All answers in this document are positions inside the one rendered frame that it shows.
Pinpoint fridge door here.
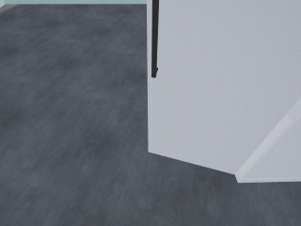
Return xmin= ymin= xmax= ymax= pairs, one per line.
xmin=147 ymin=0 xmax=301 ymax=174

